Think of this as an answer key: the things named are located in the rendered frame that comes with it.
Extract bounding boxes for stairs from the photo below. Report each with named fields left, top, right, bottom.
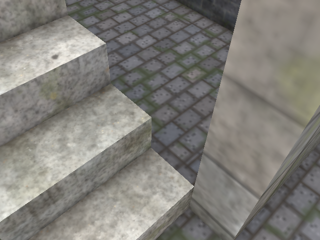
left=0, top=0, right=194, bottom=240

